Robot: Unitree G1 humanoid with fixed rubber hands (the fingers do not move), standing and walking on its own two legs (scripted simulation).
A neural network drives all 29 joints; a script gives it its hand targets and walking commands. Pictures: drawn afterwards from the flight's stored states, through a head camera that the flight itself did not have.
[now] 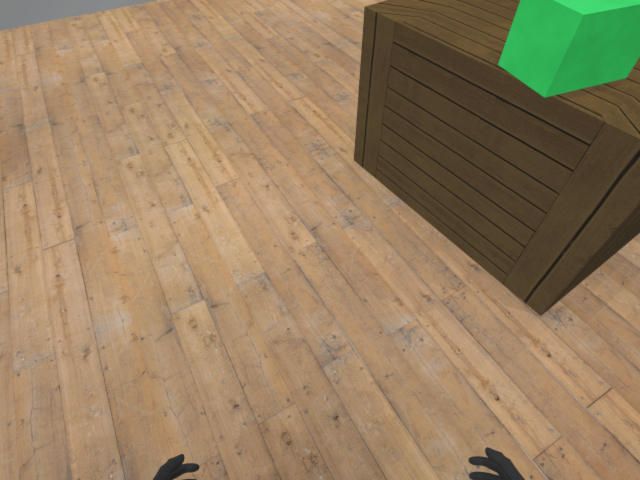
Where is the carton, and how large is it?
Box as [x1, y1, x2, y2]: [498, 0, 639, 97]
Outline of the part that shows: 498,64 544,97 626,77 639,56 639,0 520,0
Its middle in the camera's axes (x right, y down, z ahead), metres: +0.67 -0.54 +1.00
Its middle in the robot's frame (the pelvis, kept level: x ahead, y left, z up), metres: +1.12 -0.65 +0.04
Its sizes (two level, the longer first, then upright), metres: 0.275 0.191 0.195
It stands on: a pedestal, 0.69 m high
